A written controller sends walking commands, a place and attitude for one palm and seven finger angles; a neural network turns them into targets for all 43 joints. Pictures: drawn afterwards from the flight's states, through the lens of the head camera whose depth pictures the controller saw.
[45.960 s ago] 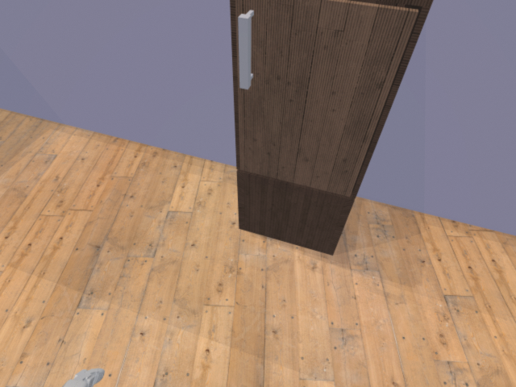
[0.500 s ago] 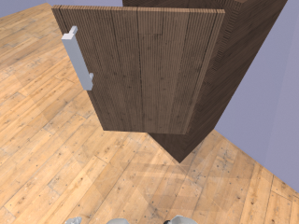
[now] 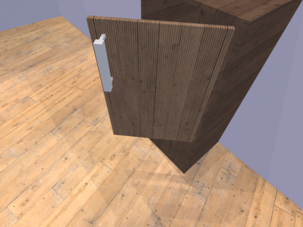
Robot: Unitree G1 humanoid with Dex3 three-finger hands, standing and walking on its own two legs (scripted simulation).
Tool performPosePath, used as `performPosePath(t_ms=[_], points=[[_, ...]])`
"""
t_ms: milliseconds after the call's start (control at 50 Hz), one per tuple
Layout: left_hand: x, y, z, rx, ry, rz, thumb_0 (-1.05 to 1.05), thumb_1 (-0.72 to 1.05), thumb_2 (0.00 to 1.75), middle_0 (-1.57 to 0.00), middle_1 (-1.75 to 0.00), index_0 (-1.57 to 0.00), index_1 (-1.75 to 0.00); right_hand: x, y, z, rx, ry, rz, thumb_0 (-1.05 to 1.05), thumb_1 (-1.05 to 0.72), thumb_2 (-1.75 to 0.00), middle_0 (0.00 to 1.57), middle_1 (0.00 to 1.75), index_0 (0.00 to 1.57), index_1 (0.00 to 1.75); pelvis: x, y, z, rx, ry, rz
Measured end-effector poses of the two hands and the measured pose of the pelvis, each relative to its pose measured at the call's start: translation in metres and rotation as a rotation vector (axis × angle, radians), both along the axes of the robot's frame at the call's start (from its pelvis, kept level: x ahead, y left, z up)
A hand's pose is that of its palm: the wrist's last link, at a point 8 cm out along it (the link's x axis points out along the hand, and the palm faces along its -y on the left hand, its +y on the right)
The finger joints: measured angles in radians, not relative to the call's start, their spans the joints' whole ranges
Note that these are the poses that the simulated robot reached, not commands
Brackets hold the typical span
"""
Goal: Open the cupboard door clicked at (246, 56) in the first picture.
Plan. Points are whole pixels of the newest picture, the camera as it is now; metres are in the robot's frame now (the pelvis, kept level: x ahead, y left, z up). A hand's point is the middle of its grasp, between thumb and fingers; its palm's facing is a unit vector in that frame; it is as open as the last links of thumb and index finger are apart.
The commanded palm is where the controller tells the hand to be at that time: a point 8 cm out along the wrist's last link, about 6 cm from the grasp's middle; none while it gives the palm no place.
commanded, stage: come to a stop and stand still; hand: left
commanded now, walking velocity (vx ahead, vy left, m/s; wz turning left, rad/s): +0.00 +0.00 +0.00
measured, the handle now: (105, 64) +0.55 +0.21 +0.12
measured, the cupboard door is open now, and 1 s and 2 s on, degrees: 44 44 44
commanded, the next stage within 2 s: look again from close up in 0.42 s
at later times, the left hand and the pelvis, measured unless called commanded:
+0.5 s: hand out of the picture -0.04 +0.15 -0.18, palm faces +0.05 -0.99 -0.14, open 7.4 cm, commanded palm none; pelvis -0.03 -0.01 +0.01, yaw +1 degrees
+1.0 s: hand out of the picture -0.04 +0.21 -0.18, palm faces +0.05 -0.98 -0.21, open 7.4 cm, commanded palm none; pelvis -0.04 +0.02 +0.00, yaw +2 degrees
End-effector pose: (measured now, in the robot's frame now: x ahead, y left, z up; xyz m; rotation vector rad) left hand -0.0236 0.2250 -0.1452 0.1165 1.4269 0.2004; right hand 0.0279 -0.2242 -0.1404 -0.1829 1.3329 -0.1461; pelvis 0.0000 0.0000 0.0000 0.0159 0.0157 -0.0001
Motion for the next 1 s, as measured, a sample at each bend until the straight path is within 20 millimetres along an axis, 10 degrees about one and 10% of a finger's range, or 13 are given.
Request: performPosePath(t_ms=[160, 540, 1000], points=[[-0.033, -0.017, 0.003, -0.029, 0.055, -0.011, 0.01, 0.91, 0.9, -0.19, -0.3, -0.19, -0.3, -0.021, -0.004, 0.002, 0.012, 0.005, -0.016, 0.01, -0.94, -0.9, 0.2, 0.3, 0.2, 0.3, -0.013, -0.004, 0.005, -0.01, -0.036, 0.005], [-0.026, -0.026, -0.003, -0.056, -0.016, -0.024, 0.0, 0.91, 0.9, -0.2, -0.3, -0.2, -0.3, -0.091, 0.021, 0.001, 0.062, 0.135, -0.052, 0.01, -0.91, -0.9, 0.2, 0.3, 0.2, 0.3, -0.026, -0.004, 0.005, -0.021, -0.031, 0.014], [-0.02, 0.032, 0.0, 0.022, -0.106, -0.037, 0.01, 0.91, 0.9, -0.19, -0.3, -0.19, -0.3, -0.031, 0.019, 0.006, 0.0, -0.089, 0.024, 0.01, -0.92, -0.9, 0.2, 0.3, 0.2, 0.3, -0.037, 0.024, -0.001, -0.021, -0.042, 0.028]])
